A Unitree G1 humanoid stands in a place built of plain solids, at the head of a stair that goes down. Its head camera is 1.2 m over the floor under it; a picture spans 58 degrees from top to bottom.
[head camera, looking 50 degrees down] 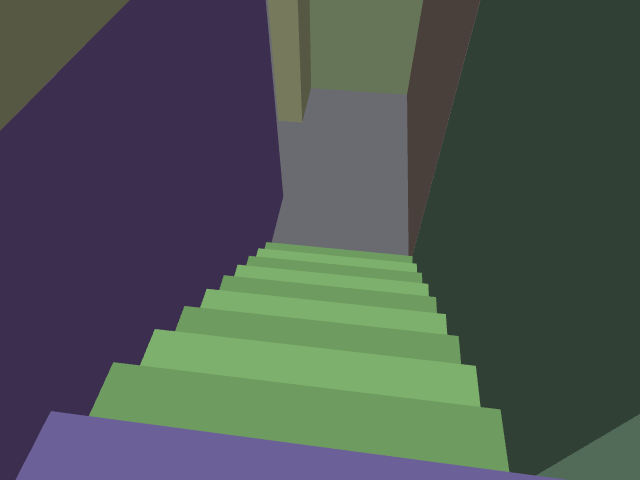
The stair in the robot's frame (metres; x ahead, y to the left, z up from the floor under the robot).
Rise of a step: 0.20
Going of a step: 0.23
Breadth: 1.28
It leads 7 degrees to the right of straight ahead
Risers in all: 10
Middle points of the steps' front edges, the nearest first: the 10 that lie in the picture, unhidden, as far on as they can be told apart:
0.32 0.09 0.00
0.55 0.07 -0.19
0.78 0.04 -0.39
1.01 0.01 -0.58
1.24 -0.02 -0.78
1.46 -0.05 -0.97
1.69 -0.08 -1.17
1.92 -0.10 -1.36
2.15 -0.13 -1.56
2.38 -0.16 -1.75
